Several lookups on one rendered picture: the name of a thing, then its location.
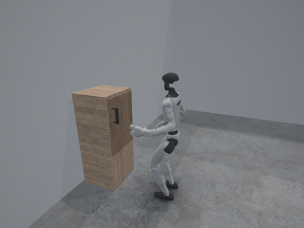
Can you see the robot left upper arm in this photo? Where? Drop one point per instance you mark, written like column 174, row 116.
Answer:
column 167, row 106

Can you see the cupboard door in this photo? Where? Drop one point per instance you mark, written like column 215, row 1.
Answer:
column 120, row 132

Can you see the robot right thigh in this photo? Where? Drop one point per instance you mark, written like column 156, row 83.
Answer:
column 165, row 158

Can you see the humanoid robot head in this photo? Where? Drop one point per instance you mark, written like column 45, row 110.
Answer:
column 170, row 78

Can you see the left robot hand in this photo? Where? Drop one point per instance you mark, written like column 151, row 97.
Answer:
column 138, row 131

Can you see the right robot hand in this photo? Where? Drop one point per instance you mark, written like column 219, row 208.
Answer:
column 162, row 123

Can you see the left robot forearm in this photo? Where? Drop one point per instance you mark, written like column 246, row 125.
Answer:
column 159, row 131

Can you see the handle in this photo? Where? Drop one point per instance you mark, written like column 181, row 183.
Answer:
column 116, row 115

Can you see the robot right upper arm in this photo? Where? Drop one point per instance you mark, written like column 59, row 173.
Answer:
column 182, row 109

